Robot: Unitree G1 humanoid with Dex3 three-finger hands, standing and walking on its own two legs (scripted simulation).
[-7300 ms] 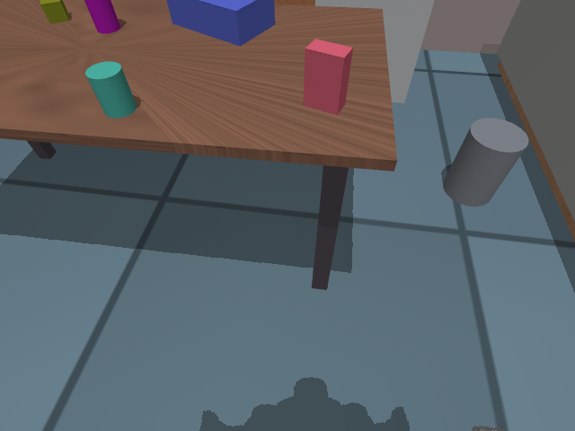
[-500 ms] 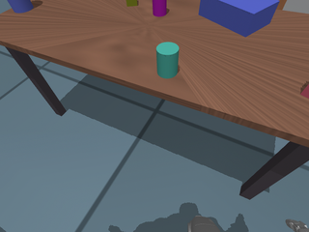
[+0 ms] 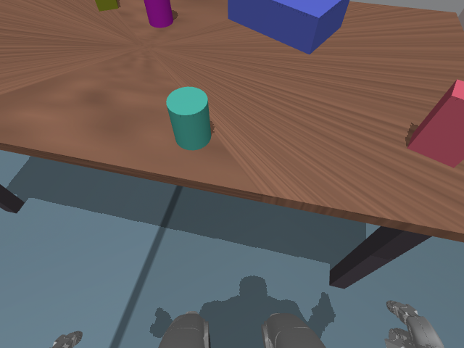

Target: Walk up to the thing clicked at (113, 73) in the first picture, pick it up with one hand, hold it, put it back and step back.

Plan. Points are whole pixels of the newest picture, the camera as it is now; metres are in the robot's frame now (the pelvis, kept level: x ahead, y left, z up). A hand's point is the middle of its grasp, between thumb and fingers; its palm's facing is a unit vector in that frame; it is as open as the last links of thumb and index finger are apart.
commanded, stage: walk up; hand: left
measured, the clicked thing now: (190, 119) +0.50 +0.10 +0.06
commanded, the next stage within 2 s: none
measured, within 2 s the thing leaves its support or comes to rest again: neither
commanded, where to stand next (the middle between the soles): +0.04 -0.01 m, yaw -12 degrees
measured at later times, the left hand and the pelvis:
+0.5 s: hand (111, 333) +0.14 +0.25 -0.14, palm faces -0.21 -0.88 -0.42, open 7.4 cm; pelvis +0.00 +0.00 -0.01, yaw -9 degrees
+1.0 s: hand (111, 347) +0.12 +0.24 -0.13, palm faces -0.23 -0.90 -0.36, open 7.4 cm; pelvis -0.02 +0.01 +0.02, yaw -13 degrees
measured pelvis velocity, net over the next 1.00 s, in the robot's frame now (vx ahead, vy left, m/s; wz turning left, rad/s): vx -0.02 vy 0.01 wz -0.23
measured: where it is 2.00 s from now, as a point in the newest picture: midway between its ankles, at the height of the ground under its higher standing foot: outside the picture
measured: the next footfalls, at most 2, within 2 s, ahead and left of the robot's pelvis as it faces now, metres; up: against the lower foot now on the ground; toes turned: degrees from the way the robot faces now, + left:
right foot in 0.18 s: +0.03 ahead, -0.14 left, +0.00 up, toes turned -9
left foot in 0.48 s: +0.07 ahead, +0.14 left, +0.00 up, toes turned -11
